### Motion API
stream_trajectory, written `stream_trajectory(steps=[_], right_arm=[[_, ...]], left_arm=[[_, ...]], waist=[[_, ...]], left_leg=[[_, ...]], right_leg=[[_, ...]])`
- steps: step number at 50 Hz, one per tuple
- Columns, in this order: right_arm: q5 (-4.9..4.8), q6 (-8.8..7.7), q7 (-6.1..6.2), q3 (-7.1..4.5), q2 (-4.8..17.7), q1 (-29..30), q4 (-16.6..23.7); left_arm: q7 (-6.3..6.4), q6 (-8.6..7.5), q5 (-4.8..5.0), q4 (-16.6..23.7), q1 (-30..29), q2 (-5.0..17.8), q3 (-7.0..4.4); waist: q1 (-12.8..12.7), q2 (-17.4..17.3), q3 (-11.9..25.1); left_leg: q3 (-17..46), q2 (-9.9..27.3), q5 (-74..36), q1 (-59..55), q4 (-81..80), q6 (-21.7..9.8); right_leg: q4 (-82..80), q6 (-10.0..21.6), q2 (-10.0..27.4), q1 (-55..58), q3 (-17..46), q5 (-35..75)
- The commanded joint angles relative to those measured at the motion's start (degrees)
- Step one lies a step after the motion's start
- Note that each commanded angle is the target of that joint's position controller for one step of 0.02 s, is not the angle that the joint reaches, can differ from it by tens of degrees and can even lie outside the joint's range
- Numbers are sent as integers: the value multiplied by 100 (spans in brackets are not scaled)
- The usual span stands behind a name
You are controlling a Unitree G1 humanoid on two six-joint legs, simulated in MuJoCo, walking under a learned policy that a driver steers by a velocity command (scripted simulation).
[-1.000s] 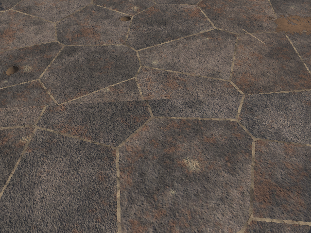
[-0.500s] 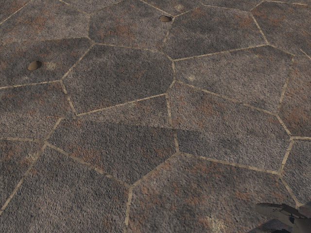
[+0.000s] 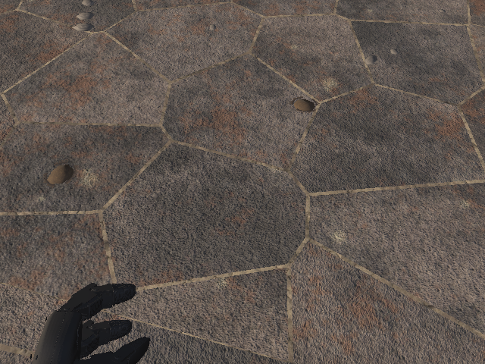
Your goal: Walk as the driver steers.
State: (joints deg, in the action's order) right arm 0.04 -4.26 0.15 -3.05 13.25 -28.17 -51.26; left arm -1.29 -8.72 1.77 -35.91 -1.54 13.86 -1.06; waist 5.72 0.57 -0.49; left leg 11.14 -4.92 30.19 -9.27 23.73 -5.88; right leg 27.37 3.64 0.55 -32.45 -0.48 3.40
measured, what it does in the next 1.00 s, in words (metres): goes down, turning right: left foot 0.05 m lower, then right foot 0.06 m lower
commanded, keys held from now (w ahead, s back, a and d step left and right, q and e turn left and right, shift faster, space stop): w+shift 0.06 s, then w+e+shift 0.94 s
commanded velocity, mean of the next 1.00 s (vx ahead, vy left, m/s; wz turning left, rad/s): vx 1.00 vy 0.00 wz -0.66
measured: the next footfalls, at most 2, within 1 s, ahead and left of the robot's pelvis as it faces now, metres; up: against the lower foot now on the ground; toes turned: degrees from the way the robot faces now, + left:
left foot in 0.44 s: +0.63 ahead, +0.12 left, -0.05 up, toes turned -17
right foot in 0.84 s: +0.97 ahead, -0.20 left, -0.11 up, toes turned -32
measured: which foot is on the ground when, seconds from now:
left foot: down 0.00-0.02, up 0.04-0.42, down 0.44-0.82, up 0.84-1.00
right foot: down 0.00-0.54, up 0.56-0.82, down 0.84-1.00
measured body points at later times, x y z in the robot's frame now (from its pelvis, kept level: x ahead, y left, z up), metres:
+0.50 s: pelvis +0.47 -0.02 -0.02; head +0.50 -0.01 +0.43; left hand +0.45 +0.26 -0.15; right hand +0.72 -0.28 -0.04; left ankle +0.62 +0.11 -0.73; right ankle +0.19 -0.12 -0.70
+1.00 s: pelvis +0.93 -0.14 -0.14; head +0.93 -0.13 +0.31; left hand +1.17 -0.01 -0.25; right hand +0.89 -0.42 -0.23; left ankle +1.05 +0.00 -0.73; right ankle +0.94 -0.18 -0.82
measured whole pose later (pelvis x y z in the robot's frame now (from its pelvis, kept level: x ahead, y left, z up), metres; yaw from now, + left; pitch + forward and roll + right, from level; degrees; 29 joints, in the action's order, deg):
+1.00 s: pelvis +0.93 -0.14 -0.14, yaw -42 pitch -3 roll -1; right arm -1.2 -6.3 0.0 -1.4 10.2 -10.0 -41.9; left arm -1.5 -3.9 -2.2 -41.1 18.9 14.3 -3.3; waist 0.6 0.3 -2.7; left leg 10.8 0.4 26.0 34.3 82.0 -0.3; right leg 52.2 11.1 -14.4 -24.4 1.4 -23.7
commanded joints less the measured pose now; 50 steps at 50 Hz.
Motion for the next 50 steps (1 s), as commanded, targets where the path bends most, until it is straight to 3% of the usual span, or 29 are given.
stream_trajectory(steps=[1,2,3,5,7,11,14,16,18,22,24,25,26,27,28,29,30,32,34,35,36,39,42,43,44,45,46,48,50], right_arm=[[112,-41,-57,-7,235,-285,478],[-208,-165,-104,164,67,-627,391],[-395,-216,-65,36,624,239,556],[-151,-370,-88,65,589,1658,980],[-75,-376,-135,43,416,1436,1037],[40,-347,-58,89,442,1938,1325],[98,-512,-193,174,334,2968,1628],[35,-550,-218,19,606,2670,1567],[-86,-592,-230,-133,939,2986,1657],[-255,-733,-328,-225,958,3234,1760],[25,-849,-306,-223,644,4011,1934],[-40,-939,-358,-243,445,3955,2047],[-84,-915,-378,-300,386,2921,1934],[-77,-845,-362,-453,736,1016,1473],[-106,-739,-301,-468,774,196,1141],[-4,-683,-179,-517,1067,25,963],[133,-653,-109,-546,1189,-29,859],[240,-677,-79,-428,684,75,500],[70,-694,-63,-306,249,172,210],[-73,-718,19,-101,-429,159,100],[-116,-704,134,-30,-470,999,289],[-5,-610,263,-310,672,2198,793],[-177,-461,78,-408,935,3085,1282],[-160,-482,-21,-217,326,2036,1587],[-84,-544,-107,-76,374,863,1502],[-373,-585,-211,-128,754,603,1561],[-348,-533,-150,-212,1132,1088,1386],[-150,-274,29,-217,1214,1242,1288],[18,-153,118,-130,925,1332,1333]], left_arm=[[90,77,-146,-245,3104,1716,-608],[-52,38,-96,-533,3433,1410,-561],[8,114,-96,-514,3041,796,-430],[-34,209,-234,-661,2714,671,-353],[-94,199,-297,-646,2254,402,-260],[17,160,-64,-738,2244,582,-304],[149,139,-46,-825,2518,878,-425],[156,114,-60,-823,2679,965,-467],[204,210,100,-901,2997,673,-455],[313,601,133,-1030,3270,440,-513],[214,696,248,-1404,4490,227,-482],[133,723,271,-1543,4419,88,-397],[93,751,266,-1361,3573,467,-457],[72,758,26,-1096,2750,603,-460],[120,668,-154,-693,2130,610,-385],[161,538,-82,-377,1669,523,-347],[201,428,-122,-156,1034,455,-298],[259,395,-62,-29,351,56,-255],[196,452,102,139,519,-495,-108],[135,361,207,173,463,-467,-150],[44,238,254,88,785,-354,-217],[-361,89,-178,-618,2732,62,-473],[-94,506,-236,-1133,4892,630,-669],[-65,480,-251,-717,4185,877,-531],[-74,473,-216,-221,3382,983,-453],[10,469,-305,101,2872,1333,-585],[5,437,-341,213,2364,1158,-559],[-19,318,-458,379,1641,1300,-564],[108,253,-423,306,1267,1006,-419]], waist=[[-1383,786,2566],[-1350,2407,3107],[-1495,1745,1838],[-1307,-138,356],[-649,72,95],[-436,22,-518],[-737,119,-582],[-617,297,-217],[-767,301,-454],[-892,253,-551],[-1700,-467,-53],[-1372,-574,8],[-479,-427,335],[520,-539,1252],[831,-1050,1753],[849,-1908,1699],[929,-1825,1122],[732,-690,-92],[341,-837,-421],[132,-401,-745],[-375,-99,-1016],[-1447,-3,124],[-2918,1037,513],[-2051,2776,508],[-1352,2377,938],[-1060,1609,1210],[-868,-257,560],[-374,-838,-187],[-31,-600,-716]], left_leg=[[-144,369,-4141,3499,4969,44],[68,-59,-508,4796,6052,111],[-72,402,-663,5630,6233,-49],[-446,705,-987,5585,5626,-133],[-384,989,-1247,5072,4863,-48],[-552,1215,-1931,5004,3046,421],[-891,719,-4054,3244,1315,641],[-797,571,-5123,1982,1612,698],[-191,853,-4917,3156,1048,517],[98,1045,-4007,4292,-387,456],[-725,220,-4002,2958,-711,783],[-629,301,-3667,1815,-603,711],[-604,437,-3839,307,-611,599],[-73,1019,-3970,-2137,83,318],[473,1613,-3236,-2831,380,344],[1005,2135,-3121,-2707,399,220],[1010,2204,-4096,-2100,224,163],[111,1758,-5694,-738,-313,280],[181,2100,-5183,-523,-574,-96],[-130,1820,-3751,-90,-838,105],[-799,1370,-2712,1330,-1035,309],[-1673,1023,-3265,3913,-154,202],[-1917,398,-1684,5159,5127,610],[-1393,-11,758,5875,7123,727],[-418,139,1321,6481,7488,614],[11,334,727,7003,7193,474],[-66,494,54,6651,6540,348],[150,672,-385,6061,6285,518],[70,770,-518,5472,5587,723]], right_leg=[[579,1265,1653,5873,2701,-2467],[-832,1613,2214,6656,5222,-4479],[-1076,1235,1995,6080,4766,-4683],[-1190,1054,1335,4085,3255,-2755],[-1436,1154,933,2996,2748,-2185],[-1914,1318,795,1807,2300,-1722],[-2082,1054,319,538,1567,-1329],[-1936,932,400,229,1572,-1291],[-1069,670,360,1745,1767,-1593],[524,480,484,3850,2315,-772],[991,205,-168,3568,2153,-17],[1377,48,-240,2511,2093,89],[2435,-152,-337,1396,1908,552],[4368,-483,-529,-389,1614,-574],[5299,-291,-426,-1187,1547,-2981],[5602,-159,-150,-1665,1391,-3291],[5434,-136,-69,-1849,1061,-3420],[5212,-54,55,-1938,399,-3499],[4952,155,503,-2539,155,-3145],[3944,325,725,-2464,419,-2290],[2397,167,617,-1187,229,-949],[1146,-44,-368,3820,-161,2638],[1330,731,-171,5880,196,973],[1155,1493,404,5758,1785,1007],[852,2284,1016,5732,3746,28],[-462,2792,1701,5604,5714,-3110],[-1088,2369,1627,4130,6474,-4950],[-816,2214,1495,1813,6777,-4560],[-638,1938,736,-137,5316,-3947]])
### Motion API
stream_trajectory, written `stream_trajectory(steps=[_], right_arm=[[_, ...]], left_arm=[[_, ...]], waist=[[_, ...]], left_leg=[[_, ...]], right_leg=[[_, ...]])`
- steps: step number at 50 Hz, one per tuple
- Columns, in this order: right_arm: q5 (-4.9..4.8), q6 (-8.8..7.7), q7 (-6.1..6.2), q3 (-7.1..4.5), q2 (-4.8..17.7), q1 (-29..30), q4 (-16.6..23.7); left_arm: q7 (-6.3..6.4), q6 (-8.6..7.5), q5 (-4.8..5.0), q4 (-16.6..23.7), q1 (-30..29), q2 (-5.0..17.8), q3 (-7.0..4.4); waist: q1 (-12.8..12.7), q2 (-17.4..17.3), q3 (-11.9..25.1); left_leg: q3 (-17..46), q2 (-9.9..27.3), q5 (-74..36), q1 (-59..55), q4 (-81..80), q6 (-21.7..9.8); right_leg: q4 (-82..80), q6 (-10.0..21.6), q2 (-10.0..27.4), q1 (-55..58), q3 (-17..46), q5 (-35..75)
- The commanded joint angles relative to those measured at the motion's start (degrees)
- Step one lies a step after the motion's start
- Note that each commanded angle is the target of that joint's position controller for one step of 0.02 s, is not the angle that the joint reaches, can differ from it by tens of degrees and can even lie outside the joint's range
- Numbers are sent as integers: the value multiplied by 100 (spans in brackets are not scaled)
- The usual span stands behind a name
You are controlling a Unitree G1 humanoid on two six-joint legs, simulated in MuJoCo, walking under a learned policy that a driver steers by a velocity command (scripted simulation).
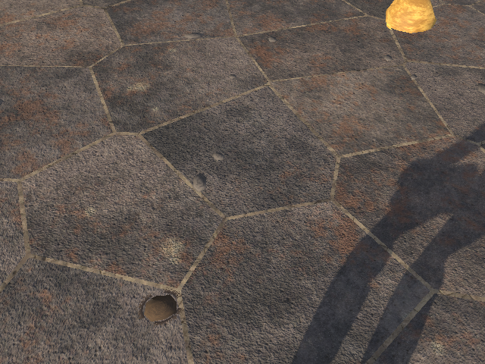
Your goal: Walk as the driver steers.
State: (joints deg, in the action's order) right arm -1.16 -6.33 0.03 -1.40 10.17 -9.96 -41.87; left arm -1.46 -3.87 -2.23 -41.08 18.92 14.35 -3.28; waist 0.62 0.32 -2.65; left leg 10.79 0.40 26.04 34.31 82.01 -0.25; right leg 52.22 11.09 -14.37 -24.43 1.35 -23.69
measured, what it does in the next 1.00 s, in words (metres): walks ahead, turning left: left foot, then right foot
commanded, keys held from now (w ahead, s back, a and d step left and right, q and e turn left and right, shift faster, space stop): w+q+shift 0.94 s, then w+shift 0.06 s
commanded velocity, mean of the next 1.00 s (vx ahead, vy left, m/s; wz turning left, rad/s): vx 1.00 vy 0.00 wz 0.53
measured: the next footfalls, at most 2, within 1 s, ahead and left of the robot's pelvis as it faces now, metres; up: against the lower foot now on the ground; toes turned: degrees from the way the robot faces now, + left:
left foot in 0.22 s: +0.39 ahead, +0.22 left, +0.00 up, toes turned -4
right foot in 0.68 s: +0.72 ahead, +0.04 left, +0.00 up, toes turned +24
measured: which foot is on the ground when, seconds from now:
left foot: up 0.00-0.20, down 0.22-0.68, up 0.70-1.00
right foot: down 0.00-0.20, up 0.22-0.66, down 0.68-1.00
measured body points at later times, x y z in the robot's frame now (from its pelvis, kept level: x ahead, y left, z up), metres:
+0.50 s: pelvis +0.38 +0.14 +0.06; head +0.38 +0.16 +0.51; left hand +0.61 +0.39 +0.02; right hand +0.36 -0.11 -0.06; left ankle +0.35 +0.22 -0.68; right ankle +0.56 -0.02 -0.62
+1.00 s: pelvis +0.77 +0.22 +0.04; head +0.79 +0.25 +0.48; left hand +0.57 +0.45 -0.09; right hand +1.12 +0.17 +0.00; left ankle +0.88 +0.44 -0.61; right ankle +0.69 +0.02 -0.68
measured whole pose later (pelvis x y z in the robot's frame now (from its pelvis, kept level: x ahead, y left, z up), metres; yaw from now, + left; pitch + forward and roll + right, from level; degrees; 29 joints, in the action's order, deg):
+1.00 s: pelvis +0.77 +0.22 +0.04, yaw +34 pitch +1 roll -4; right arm -1.6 -1.8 -2.8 -3.2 19.5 -3.5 -31.7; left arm 0.2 -5.7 -0.1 -49.9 26.3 18.9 -5.4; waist -6.3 -2.7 -1.4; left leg -0.8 6.7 0.7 50.2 57.2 -3.5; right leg 14.3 -2.2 -1.4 9.1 -10.5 -24.1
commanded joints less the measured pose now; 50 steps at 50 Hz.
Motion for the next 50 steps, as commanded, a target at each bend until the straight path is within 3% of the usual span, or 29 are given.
stream_trajectory(steps=[1,4,6,8,9,10,11,12,13,14,15,16,17,19,22,26,31,33,34,35,36,37,38,39,40,42,46,48,50], right_arm=[[178,38,134,-236,1087,-426,503],[326,-59,-9,-92,736,-87,614],[179,-48,-47,-68,583,408,818],[16,-43,-14,-137,716,551,967],[-43,-53,-5,-272,963,111,871],[-93,-67,-19,-453,1264,-984,605],[-75,-53,-40,-505,1502,-2468,271],[16,-23,-172,-484,1816,-2528,117],[39,25,-178,-381,1297,-2054,283],[130,70,-112,-365,1196,-1729,369],[187,112,-125,-342,1168,-1666,345],[193,118,-154,-319,1143,-1536,352],[162,118,-123,-280,1049,-1351,373],[29,145,-77,-255,975,-1190,408],[1,129,26,-314,1148,-1344,409],[-112,195,79,-309,1087,-1694,250],[-198,325,116,-331,1060,-1745,73],[-144,353,84,-359,1110,-1472,194],[2,333,30,-302,991,-1132,419],[-118,235,-16,-105,470,-1719,605],[-314,229,67,-51,651,-1783,656],[-243,257,95,-148,1045,-1142,632],[-81,281,79,-183,1153,-660,675],[11,278,31,-191,1066,-310,790],[-21,315,-28,-197,922,-185,882],[-185,438,-123,-135,643,-164,1028],[-79,478,-237,-78,735,81,1243],[-14,436,-310,-71,821,533,1293],[-12,337,-396,-16,683,992,1400]], left_arm=[[221,-266,47,705,-853,811,-131],[382,-350,350,402,-775,634,-123],[275,-350,460,256,-287,647,-142],[115,-333,427,221,-63,704,-156],[47,-299,353,226,-22,711,-153],[-13,-263,273,217,-122,674,-123],[-21,-276,239,220,-340,421,-45],[-36,-338,389,328,731,-391,161],[-25,-381,495,521,297,92,139],[-21,-397,507,717,-571,357,73],[6,-407,326,832,-1032,252,121],[29,-421,188,906,-1186,131,121],[35,-411,156,879,-1021,116,94],[92,-360,144,754,-936,291,22],[150,-366,151,868,-1585,294,19],[80,-462,280,1065,-2530,251,22],[32,-591,444,1175,-2800,599,-150],[97,-641,435,1002,-1818,966,-348],[182,-616,402,815,-484,1211,-445],[189,-535,268,603,605,1644,-526],[109,-481,304,521,564,1375,-463],[152,-412,281,579,332,906,-364],[192,-349,232,466,303,792,-317],[181,-300,155,337,199,677,-267],[164,-287,91,249,57,531,-204],[97,-285,163,104,-180,284,-132],[143,-323,201,-6,-780,654,-179],[178,-362,211,-107,-621,851,-206],[155,-388,228,-316,-84,1083,-221]], waist=[[597,-328,-607],[389,-280,-329],[-108,-230,-36],[-245,130,48],[-32,203,324],[549,276,859],[1239,53,1468],[347,-2392,1748],[402,-1864,1105],[476,-1054,343],[431,-161,177],[214,10,78],[-56,-148,98],[-176,-350,119],[7,-279,28],[383,-549,-53],[399,-878,-18],[-180,-914,638],[-858,-638,1657],[-845,1319,2881],[-798,2144,2700],[-979,1417,1611],[-994,576,932],[-871,168,410],[-659,281,129],[-370,453,-81],[51,356,-432],[-100,-46,-579],[-265,-245,-681]], left_leg=[[-62,329,-654,831,-854,241],[-665,551,-3547,-1500,-2770,136],[-1229,324,-3550,-2149,-3452,177],[-1471,153,-2548,-1806,-4074,11],[-1656,-31,-2079,-1992,-4330,-171],[-1826,-232,-1755,-2754,-4392,-423],[-776,222,-1094,-4168,-4155,-863],[2993,1514,1332,-5076,-5754,-2009],[4826,1736,3368,-4785,-7279,-1959],[4213,1764,2762,-4097,-7138,-1703],[3490,1483,1821,-3357,-6970,-1512],[2940,1151,1243,-2769,-6940,-1429],[2434,864,826,-2353,-6978,-1372],[1792,549,53,-1930,-7031,-1360],[1545,517,-731,-1701,-7118,-1468],[1529,411,-828,-1783,-7016,-1361],[1903,410,-1329,-2394,-6431,-1155],[1643,203,-2868,-2307,-5313,-916],[1251,40,-2861,-1454,-3713,-732],[393,-651,-565,776,-1612,-315],[-1,-129,359,1767,-522,-313],[-189,124,-113,2237,-206,-324],[-389,312,-458,2189,-212,-328],[-456,460,-685,2059,-418,-336],[-463,626,-802,1887,-508,-368],[-508,868,-821,1808,-520,-392],[-647,954,-1966,1539,-1299,-179],[-1020,760,-2870,945,-2355,-249],[-1367,423,-3218,181,-3365,-499]], right_leg=[[-3187,1066,1999,-1442,4404,-786],[-2831,552,1376,-2600,2182,-140],[-2774,392,1436,-2021,1642,131],[-2408,287,1683,-549,1612,1722],[-1811,158,1731,230,1498,3308],[-646,5,1659,717,1175,5005],[1643,-262,1509,-154,794,4790],[3860,-747,688,-2006,250,-350],[3733,-624,967,-2984,562,-156],[3558,-577,1224,-3200,493,215],[2974,-577,1400,-2753,448,416],[2284,-605,1508,-2372,484,553],[1727,-680,1650,-1904,519,714],[856,-904,1723,-1352,378,879],[-396,-1214,1586,-1137,310,1754],[-1859,-1394,1235,-606,367,2441],[-2790,-1366,1179,237,554,2253],[-2895,-1080,1370,1704,478,1953],[-2456,-753,2097,3557,969,1591],[-2665,245,3635,6146,3649,-281],[-3196,371,4086,6017,4917,-1875],[-3362,104,3756,5208,4091,-1573],[-3413,-73,3517,4458,3139,-527],[-3569,-153,3262,3741,2492,315],[-3692,-245,3082,3201,1954,810],[-3875,-359,2957,2585,1243,1366],[-4345,-442,2775,1580,-107,2403],[-4589,-598,2538,1362,-745,2631],[-4785,-613,2619,1453,-942,3552]])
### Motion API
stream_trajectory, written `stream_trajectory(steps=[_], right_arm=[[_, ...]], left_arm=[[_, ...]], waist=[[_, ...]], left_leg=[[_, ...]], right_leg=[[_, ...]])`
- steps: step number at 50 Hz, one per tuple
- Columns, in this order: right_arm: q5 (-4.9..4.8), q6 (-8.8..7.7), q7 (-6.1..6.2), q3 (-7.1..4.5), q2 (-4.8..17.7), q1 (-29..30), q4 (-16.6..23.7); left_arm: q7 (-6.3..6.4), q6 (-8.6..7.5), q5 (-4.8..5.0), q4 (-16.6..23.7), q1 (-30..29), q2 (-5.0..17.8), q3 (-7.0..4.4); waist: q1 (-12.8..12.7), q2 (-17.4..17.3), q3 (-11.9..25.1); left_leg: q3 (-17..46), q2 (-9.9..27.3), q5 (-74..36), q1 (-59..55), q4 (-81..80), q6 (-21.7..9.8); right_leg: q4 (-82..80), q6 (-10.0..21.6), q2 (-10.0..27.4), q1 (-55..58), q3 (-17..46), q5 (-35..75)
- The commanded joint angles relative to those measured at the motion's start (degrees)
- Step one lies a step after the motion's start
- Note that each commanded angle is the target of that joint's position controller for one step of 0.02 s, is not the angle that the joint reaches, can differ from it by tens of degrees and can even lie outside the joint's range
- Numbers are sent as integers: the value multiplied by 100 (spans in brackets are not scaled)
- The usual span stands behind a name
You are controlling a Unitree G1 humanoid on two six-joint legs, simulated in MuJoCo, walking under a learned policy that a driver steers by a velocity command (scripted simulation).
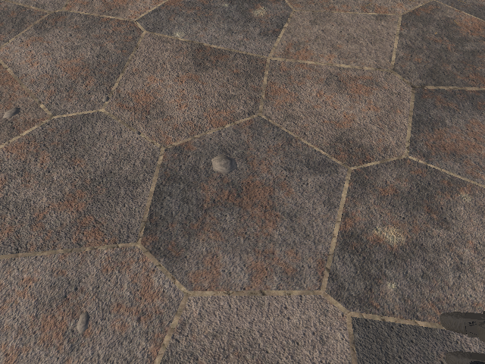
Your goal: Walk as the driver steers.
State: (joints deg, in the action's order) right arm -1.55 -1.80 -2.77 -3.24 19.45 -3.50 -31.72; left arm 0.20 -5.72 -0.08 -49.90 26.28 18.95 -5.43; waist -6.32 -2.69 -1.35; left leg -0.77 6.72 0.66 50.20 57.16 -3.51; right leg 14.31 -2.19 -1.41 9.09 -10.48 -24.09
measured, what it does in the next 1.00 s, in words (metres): walks ahead, turning right: left foot, then right foot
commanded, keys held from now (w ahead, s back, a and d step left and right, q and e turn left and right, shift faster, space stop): w+shift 0.08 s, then w+e+shift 0.68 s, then e+shift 0.24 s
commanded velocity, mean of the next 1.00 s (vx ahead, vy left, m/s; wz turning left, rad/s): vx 0.91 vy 0.00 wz -0.51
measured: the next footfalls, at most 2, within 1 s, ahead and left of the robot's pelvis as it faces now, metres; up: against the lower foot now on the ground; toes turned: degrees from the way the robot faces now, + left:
left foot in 0.12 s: +0.32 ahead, +0.11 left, +0.00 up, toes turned +7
right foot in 0.58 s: +0.77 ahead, -0.07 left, +0.00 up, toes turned -13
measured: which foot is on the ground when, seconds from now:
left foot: up 0.00-0.10, down 0.12-0.56, up 0.58-0.96, down 0.98-1.00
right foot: down 0.00-0.12, up 0.14-0.56, down 0.58-0.98, up 1.00-1.00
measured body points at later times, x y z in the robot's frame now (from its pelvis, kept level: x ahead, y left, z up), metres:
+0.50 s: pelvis +0.47 +0.03 +0.00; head +0.49 +0.01 +0.45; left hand +0.68 +0.26 -0.09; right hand +0.47 -0.24 -0.13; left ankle +0.28 +0.10 -0.72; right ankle +0.72 -0.12 -0.66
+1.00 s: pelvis +0.94 -0.06 -0.01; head +0.96 -0.09 +0.44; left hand +1.12 +0.19 -0.12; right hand +1.07 -0.40 -0.03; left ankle +1.17 -0.05 -0.72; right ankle +0.74 -0.06 -0.70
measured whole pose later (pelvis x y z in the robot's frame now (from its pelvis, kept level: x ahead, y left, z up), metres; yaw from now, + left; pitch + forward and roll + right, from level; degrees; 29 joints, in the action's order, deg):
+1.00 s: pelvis +0.94 -0.06 -0.01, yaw -36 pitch +2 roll +1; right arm 0.7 -7.6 0.5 -1.8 14.5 4.1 -28.9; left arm 2.2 0.0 1.3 -42.8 23.3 16.8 -5.2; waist -5.7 -0.9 -2.8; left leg 6.9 -2.7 -4.5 30.7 24.9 2.8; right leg 47.6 3.5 -10.9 -7.1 18.2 -34.7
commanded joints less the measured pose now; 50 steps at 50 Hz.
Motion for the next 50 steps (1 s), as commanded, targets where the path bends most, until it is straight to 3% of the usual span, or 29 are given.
stream_trajectory(steps=[1,3,5,6,7,8,9,10,11,13,15,17,20,24,26,28,29,30,31,32,34,35,39,42,44,47,48,49,50], right_arm=[[9,-159,-144,128,-139,451,415],[-12,-173,-154,-41,254,374,480],[-44,-52,-28,-367,797,-1663,33],[-61,48,107,-469,1070,-2683,-326],[63,-90,93,-425,1516,-2207,-161],[150,-117,93,-330,821,-2643,-257],[215,-207,92,-263,734,-2437,-392],[216,-316,76,-238,662,-1962,-523],[285,-404,66,-153,327,-1561,-552],[319,-499,27,-64,-109,-1147,-601],[214,-559,20,-76,-139,-1043,-757],[277,-603,78,-112,-41,-1041,-842],[308,-645,215,-100,21,-1137,-914],[270,-559,389,-150,470,-1509,-1064],[295,-363,509,-238,842,-1494,-1038],[240,-197,540,-343,1165,-894,-875],[162,-230,459,-320,1068,-355,-747],[254,-441,245,20,-190,-410,-664],[-12,-678,142,244,-736,-1204,-184],[-46,-876,87,204,-33,-769,-63],[-17,-914,134,132,117,-362,53],[137,-853,184,129,113,-414,-6],[284,-623,352,66,245,-17,112],[407,-611,325,201,-340,960,534],[239,-583,283,81,-203,914,583],[85,-600,342,-149,191,771,622],[123,-626,372,-216,272,151,466],[198,-615,378,-238,376,-1003,204],[359,-543,366,-188,593,-1458,161]], left_arm=[[-24,-190,12,494,-625,798,-21],[24,-98,22,411,-337,1205,-81],[58,35,21,375,-595,1330,-35],[90,29,0,418,-532,1006,85],[-47,-122,91,561,738,-139,455],[-84,-304,391,496,4,708,264],[-62,-317,610,842,-920,695,238],[-12,-297,538,978,-1179,436,317],[14,-185,359,865,-1102,361,293],[-31,132,329,570,-478,225,244],[-38,323,334,530,-563,3,264],[-38,342,296,693,-1039,-72,292],[-141,226,217,873,-1632,-55,304],[-420,86,232,1145,-2188,-15,297],[-475,116,329,1201,-1799,304,149],[-393,365,355,873,-13,903,-136],[-281,501,306,504,1451,1242,-320],[-229,574,236,212,1462,1020,-187],[-250,371,-4,660,619,854,-42],[-262,264,-14,914,451,539,-16],[-343,44,10,1044,-126,484,-7],[-327,-14,12,1162,-517,522,-16],[-116,-17,171,1237,-706,331,67],[98,239,209,1055,-572,452,-14],[148,416,213,872,-187,519,-84],[227,498,284,911,-393,387,-112],[255,504,270,1030,-664,373,-126],[241,514,144,1205,-776,106,-45],[199,554,-113,1359,-6,-713,199]], waist=[[461,192,-737],[804,785,-349],[2078,1067,719],[2359,532,1235],[1170,-1529,2558],[1827,-425,3026],[1735,-142,1579],[1323,541,628],[1007,473,321],[524,90,61],[426,50,-281],[505,84,-584],[650,232,-706],[757,243,-640],[390,-232,-113],[-679,-685,640],[-1425,-383,1036],[-863,1788,342],[258,2815,1034],[-87,1546,1203],[553,-297,262],[760,-432,90],[809,-200,-463],[367,296,-385],[174,626,139],[413,901,351],[797,921,766],[1228,843,1695],[816,-841,2582]], left_leg=[[-427,-500,-568,-1754,-1161,-304],[-783,-1043,282,-2219,-1371,-523],[-565,-1147,333,-4731,-1948,-917],[531,-499,523,-6867,-1897,-1013],[3934,1357,2117,-8697,-2565,-2024],[4785,1394,3750,-8176,-3720,-1747],[4041,1284,3458,-7101,-4070,-1463],[3352,1170,2709,-5882,-4262,-1280],[2670,991,2206,-5082,-4273,-1148],[1602,694,1622,-4021,-4506,-911],[723,572,958,-3606,-4811,-638],[-88,310,90,-3490,-5015,-392],[-950,-37,-642,-3641,-5198,-157],[-1319,175,-2917,-4827,-4948,260],[-1369,326,-5613,-5635,-3950,407],[-1226,589,-7310,-5423,-1852,323],[-1149,324,-6242,-4359,244,263],[-892,-979,2008,-2341,3046,328],[374,-1491,3518,-246,4433,365],[959,-1229,2784,-149,3934,-59],[1015,-774,1937,-602,2470,-214],[1093,-639,1796,-971,2077,-80],[798,-365,1475,-1575,181,502],[142,-1013,-226,-2693,-2006,725],[145,-1434,-997,-3452,-2651,799],[530,-1362,-1091,-3776,-3484,705],[496,-1215,-1688,-4463,-3729,617],[991,-363,-2173,-5916,-3182,282],[2581,1285,-5249,-7443,-2278,-171]], right_leg=[[-867,723,1375,-1584,149,4906],[49,756,1622,-673,94,7902],[2494,759,1726,-1077,108,9068],[4768,593,1244,-2665,221,5489],[7319,456,169,-4705,1023,-558],[7436,715,213,-4914,2106,-216],[7334,696,351,-5328,1941,-27],[6786,666,662,-5360,1883,348],[6471,615,924,-5078,1864,692],[6236,522,1215,-4438,1919,1088],[5979,433,1326,-4639,1884,1310],[5451,369,1237,-4994,1814,2037],[4182,389,924,-4922,1213,3409],[2704,718,404,-4489,433,3924],[2659,849,-110,-3872,-64,3367],[3074,1171,-296,-2064,83,2280],[2650,1446,-81,-241,688,2423],[2741,1682,83,294,1310,2169],[1492,2912,1036,1090,4794,-133],[155,2763,1381,921,5973,-1460],[-291,2337,1283,-761,5822,-1476],[-213,2342,1026,-1471,5491,-905],[-262,2129,301,-2847,3844,1600],[376,1432,-479,-3654,2839,3300],[731,1086,-534,-3423,3123,2929],[1840,697,-512,-2636,3535,2852],[2700,435,-643,-2505,3346,3164],[4248,206,-720,-2837,3018,2056],[6131,53,-1111,-4081,2520,-2400]])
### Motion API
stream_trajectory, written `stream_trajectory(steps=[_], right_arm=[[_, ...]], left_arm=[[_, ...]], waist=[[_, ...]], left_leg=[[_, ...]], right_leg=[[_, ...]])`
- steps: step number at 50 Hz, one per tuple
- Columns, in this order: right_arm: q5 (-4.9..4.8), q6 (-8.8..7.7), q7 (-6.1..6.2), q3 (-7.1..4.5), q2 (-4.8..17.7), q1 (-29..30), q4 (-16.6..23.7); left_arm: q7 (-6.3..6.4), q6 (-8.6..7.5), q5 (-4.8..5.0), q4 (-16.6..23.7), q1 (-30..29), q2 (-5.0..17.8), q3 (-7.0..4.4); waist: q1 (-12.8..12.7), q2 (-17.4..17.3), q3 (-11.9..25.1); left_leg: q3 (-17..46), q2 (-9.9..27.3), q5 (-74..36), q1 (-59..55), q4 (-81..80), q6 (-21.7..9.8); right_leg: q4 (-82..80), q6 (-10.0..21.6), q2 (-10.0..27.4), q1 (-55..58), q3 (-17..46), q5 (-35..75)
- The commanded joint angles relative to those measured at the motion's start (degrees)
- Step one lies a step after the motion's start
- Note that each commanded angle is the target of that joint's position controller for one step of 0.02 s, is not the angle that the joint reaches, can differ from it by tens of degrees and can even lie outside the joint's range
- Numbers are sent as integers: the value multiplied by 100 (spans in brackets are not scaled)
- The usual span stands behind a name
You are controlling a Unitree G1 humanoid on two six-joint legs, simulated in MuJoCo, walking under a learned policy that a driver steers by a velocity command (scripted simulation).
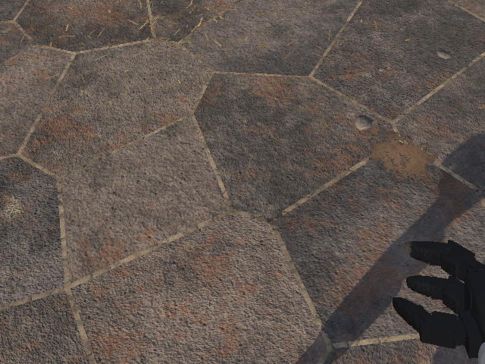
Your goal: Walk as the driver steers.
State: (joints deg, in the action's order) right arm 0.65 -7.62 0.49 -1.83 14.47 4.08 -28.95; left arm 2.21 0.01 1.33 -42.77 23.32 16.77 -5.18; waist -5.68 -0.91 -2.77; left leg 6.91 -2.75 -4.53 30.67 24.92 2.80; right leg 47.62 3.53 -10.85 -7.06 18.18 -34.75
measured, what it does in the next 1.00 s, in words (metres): walks ahead, turning left: right foot, then left foot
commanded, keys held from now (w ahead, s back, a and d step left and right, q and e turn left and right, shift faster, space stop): q+shift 0.82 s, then shift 0.18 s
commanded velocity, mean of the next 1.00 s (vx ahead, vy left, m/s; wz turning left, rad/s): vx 0.09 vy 0.00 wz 0.48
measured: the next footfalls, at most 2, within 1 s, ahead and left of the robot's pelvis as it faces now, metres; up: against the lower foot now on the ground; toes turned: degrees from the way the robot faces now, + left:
right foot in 0.34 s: +0.20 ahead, -0.07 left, +0.00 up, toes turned +10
left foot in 0.76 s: +0.14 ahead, +0.20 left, +0.00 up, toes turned +29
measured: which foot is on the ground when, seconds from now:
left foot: down 0.00-0.36, up 0.38-0.74, down 0.76-1.00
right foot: up 0.00-0.32, down 0.34-0.76, up 0.78-1.00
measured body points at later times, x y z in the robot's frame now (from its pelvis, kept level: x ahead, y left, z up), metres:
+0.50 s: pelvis +0.12 +0.02 +0.04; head +0.16 +0.01 +0.48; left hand +0.27 +0.30 -0.04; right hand +0.28 -0.26 -0.08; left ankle +0.12 +0.15 -0.62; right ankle +0.16 -0.08 -0.71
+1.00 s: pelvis +0.14 +0.09 +0.04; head +0.16 +0.13 +0.48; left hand +0.10 +0.42 -0.07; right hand +0.44 -0.04 -0.04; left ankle +0.10 +0.18 -0.71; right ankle +0.24 -0.03 -0.64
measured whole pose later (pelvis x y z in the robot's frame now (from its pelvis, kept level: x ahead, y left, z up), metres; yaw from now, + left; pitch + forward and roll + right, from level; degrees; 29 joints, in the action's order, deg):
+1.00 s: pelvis +0.14 +0.09 +0.04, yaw +35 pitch +3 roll -2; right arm 0.0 2.4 1.3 -3.5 17.8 -8.6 -33.5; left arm 1.7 0.4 -0.4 -40.7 7.5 18.6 -4.9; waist -0.5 1.0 -2.4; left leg 4.8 -2.9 11.7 18.7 27.5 -2.7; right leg 58.2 -4.8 1.0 -33.1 1.6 -20.1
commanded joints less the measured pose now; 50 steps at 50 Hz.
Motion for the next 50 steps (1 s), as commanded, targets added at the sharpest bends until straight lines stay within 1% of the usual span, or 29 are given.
stream_trajectory(steps=[1,2,3,4,5,7,9,10,12,16,17,18,19,20,21,23,27,30,34,37,38,39,40,41,42,43,44,46,50], right_arm=[[129,78,-81,-367,1305,-2247,-293],[140,149,-36,-361,983,-1558,10],[142,252,7,-196,520,-1181,27],[141,333,8,-75,412,-1050,-47],[127,351,-29,-55,496,-1001,-202],[26,329,-135,-70,496,-1027,-462],[-51,412,-131,-240,873,-1150,-599],[-67,473,-109,-321,1064,-1248,-641],[-128,578,-86,-406,1256,-1306,-618],[-268,790,14,-438,1180,-1231,-535],[-275,812,37,-412,1052,-1372,-565],[-255,814,34,-337,773,-1516,-513],[-307,787,42,-321,642,-1626,-392],[-209,766,42,-463,1095,-1810,-434],[-227,826,53,-550,1262,-2063,-594],[-181,1012,125,-573,1157,-2392,-798],[-230,1065,26,-400,720,-1755,-405],[-199,1034,-129,-290,564,-1430,-171],[-201,1105,-232,-366,799,-1436,-79],[-196,1198,-214,-500,923,-1788,-167],[-175,1185,-109,-669,1332,-2248,-284],[-139,1156,10,-881,2298,-2405,-175],[87,987,-60,-795,2070,-2340,-6],[79,870,-107,-721,1834,-2212,-66],[-43,824,-57,-660,1623,-1873,-102],[-165,857,-2,-562,1348,-1514,-40],[-174,897,53,-492,1238,-1218,24],[-60,931,101,-428,1174,-1097,27],[-46,938,136,-398,1201,-1176,-119]], left_arm=[[-144,-43,46,734,1346,242,157],[-153,39,51,599,785,671,87],[-142,109,25,747,-130,799,62],[-98,167,-36,764,-480,681,86],[-91,162,-100,838,-619,521,145],[-97,47,-229,906,-769,149,293],[-41,-79,-274,916,-998,46,358],[-35,-83,-224,850,-1001,123,349],[-47,-4,-148,808,-1093,346,302],[-117,88,-166,914,-1499,488,213],[-103,71,-191,918,-1421,615,154],[-53,75,-331,930,-1197,969,69],[-69,92,-512,905,-1248,1134,6],[-60,23,-539,961,-1545,887,61],[-29,-26,-448,1057,-1965,538,149],[-11,-85,-271,1108,-2355,324,196],[50,-17,-284,927,-1985,446,112],[45,57,-264,811,-1786,738,-23],[-79,9,-109,696,-1723,1018,-181],[-159,-87,66,562,-1682,882,-208],[-208,-120,-10,441,-1332,684,-175],[-244,-150,-322,803,-1379,331,-43],[-193,-177,-362,968,-2007,463,-43],[-146,-158,-204,1002,-2333,676,-95],[-79,-142,-142,932,-2232,643,-93],[-11,-103,-179,788,-2030,704,-112],[12,-70,-211,713,-1857,749,-134],[-23,-42,-193,580,-1577,660,-110],[-63,-8,-161,542,-1578,447,20]], waist=[[347,-2240,3669],[578,-1351,3245],[719,-719,2307],[614,-195,1731],[479,-98,1196],[293,-212,810],[371,-421,1087],[399,-541,1297],[371,-554,1450],[277,-637,804],[240,-576,741],[234,97,927],[344,1369,949],[513,1221,783],[712,959,675],[832,772,527],[530,732,498],[370,814,697],[423,992,751],[725,810,816],[861,17,970],[662,-2099,1000],[1112,-1573,1717],[1141,-907,1505],[898,-615,1208],[730,-389,1065],[575,-477,1037],[466,-547,1139],[590,-600,1092]], left_leg=[[4238,3587,-2538,-5972,606,-2146],[3948,2891,-226,-5280,27,-2153],[2824,2233,394,-4317,-203,-1848],[2256,1802,222,-3325,-343,-1623],[1953,1563,-292,-2501,-450,-1576],[1235,1024,-1719,-1759,-505,-1374],[1122,943,-2936,-1798,-464,-1537],[1253,1025,-2806,-1909,-424,-1626],[1616,1150,-1498,-1865,-544,-1641],[1999,802,1780,-794,-760,-1217],[1917,592,2377,-399,-546,-986],[1449,274,3441,345,337,-663],[108,-452,3920,800,1901,-393],[-28,-1,3691,780,3140,-141],[-92,122,3394,721,3674,-21],[-233,280,2876,881,4512,226],[-562,638,2274,1040,3971,500],[-758,766,2261,475,2934,427],[-1111,632,2277,-330,1883,96],[-1211,361,1442,-1467,490,-363],[-590,513,-65,-2614,-6,-697],[1813,2071,-2794,-3930,125,-1664],[2643,2503,-2210,-3746,-151,-2465],[2093,2208,-1577,-3570,-296,-2269],[1656,1929,-1078,-3261,-287,-1941],[1351,1760,-874,-2994,-265,-1702],[1115,1627,-980,-2558,-272,-1619],[877,1446,-1131,-2211,-292,-1602],[846,1359,-562,-2063,-268,-1586]], right_leg=[[4369,-637,248,-3097,-252,-863],[4532,-788,737,-3287,-494,-31],[4204,-841,817,-3390,-872,466],[4011,-868,867,-3094,-1047,640],[3415,-815,932,-2829,-1005,693],[1500,-703,1127,-2212,-1321,437],[253,-775,930,-1654,-1604,672],[-44,-776,852,-1447,-1531,1088],[-450,-684,740,-1142,-1368,1527],[-1868,-361,711,-304,-1312,2332],[-2311,-187,1016,188,-1172,2456],[-2580,292,2115,854,-311,2272],[-3133,1017,3282,508,882,2614],[-3174,1231,3501,52,916,3117],[-3079,1041,3151,-116,343,3294],[-2962,763,2675,-145,-521,3655],[-2950,890,2538,164,-1366,4245],[-2816,921,2704,277,-1710,4493],[-2551,737,2980,216,-2027,4724],[-1626,138,2869,-125,-2515,4235],[-534,-315,2447,-971,-2892,3446],[1481,-935,1549,-3227,-3115,-182],[2379,-948,1184,-3746,-1733,-591],[2573,-791,1266,-3792,-1443,-146],[2362,-684,1345,-3827,-1393,395],[2102,-686,1444,-3735,-1387,781],[1962,-719,1421,-3345,-1433,1070],[1748,-803,1269,-2842,-1560,1401],[621,-862,1244,-2388,-1563,1661]])
Velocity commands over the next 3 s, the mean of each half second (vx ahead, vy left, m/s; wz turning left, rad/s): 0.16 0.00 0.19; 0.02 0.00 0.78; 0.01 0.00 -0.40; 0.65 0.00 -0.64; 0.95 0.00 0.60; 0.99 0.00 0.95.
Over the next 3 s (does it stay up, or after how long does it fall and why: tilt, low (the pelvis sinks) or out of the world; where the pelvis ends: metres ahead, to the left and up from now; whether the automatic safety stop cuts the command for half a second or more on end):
stays up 1.16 0.15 0.00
